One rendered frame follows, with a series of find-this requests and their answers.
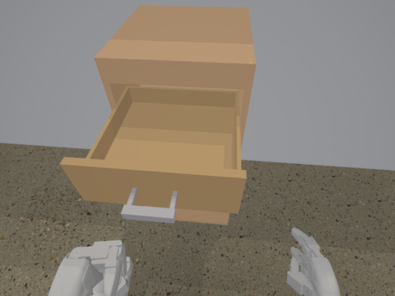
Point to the robot right hand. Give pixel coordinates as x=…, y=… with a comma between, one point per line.
x=317, y=277

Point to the handle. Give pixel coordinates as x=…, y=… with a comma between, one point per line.
x=135, y=212

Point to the cabinet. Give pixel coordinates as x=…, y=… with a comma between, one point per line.
x=182, y=47

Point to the drawer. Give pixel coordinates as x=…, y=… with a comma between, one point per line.
x=161, y=140

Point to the robot left hand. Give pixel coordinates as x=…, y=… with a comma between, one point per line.
x=101, y=269

